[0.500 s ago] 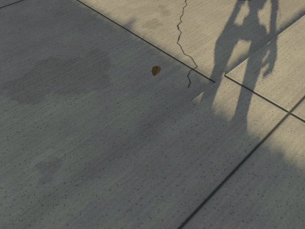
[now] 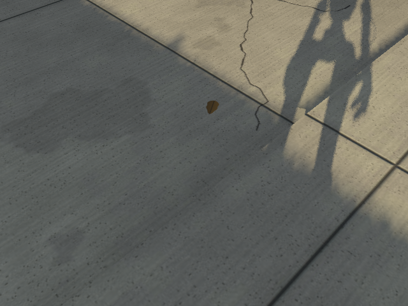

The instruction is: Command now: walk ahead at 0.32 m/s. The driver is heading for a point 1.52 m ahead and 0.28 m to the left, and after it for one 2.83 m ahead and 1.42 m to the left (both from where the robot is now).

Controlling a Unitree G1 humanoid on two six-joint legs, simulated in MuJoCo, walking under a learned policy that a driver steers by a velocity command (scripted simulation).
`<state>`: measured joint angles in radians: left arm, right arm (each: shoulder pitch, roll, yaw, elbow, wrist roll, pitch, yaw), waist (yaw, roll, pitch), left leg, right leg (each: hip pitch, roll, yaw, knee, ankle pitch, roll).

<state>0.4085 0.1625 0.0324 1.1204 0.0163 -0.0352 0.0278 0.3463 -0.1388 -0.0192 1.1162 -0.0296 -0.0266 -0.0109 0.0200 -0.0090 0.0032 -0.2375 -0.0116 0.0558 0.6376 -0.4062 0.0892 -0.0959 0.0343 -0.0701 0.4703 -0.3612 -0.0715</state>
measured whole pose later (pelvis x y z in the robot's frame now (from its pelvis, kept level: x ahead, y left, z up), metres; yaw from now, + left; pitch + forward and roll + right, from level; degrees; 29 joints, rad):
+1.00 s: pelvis +0.28 +0.05 +0.00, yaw +0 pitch +1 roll -1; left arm 0.07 0.19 0.06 0.94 0.02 -0.04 -0.03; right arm 0.56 -0.17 -0.02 1.13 -0.02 -0.08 -0.02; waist -0.05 0.00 0.05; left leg 0.15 -0.03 0.04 0.21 -0.37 0.05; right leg -0.58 -0.01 -0.10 0.79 -0.21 -0.08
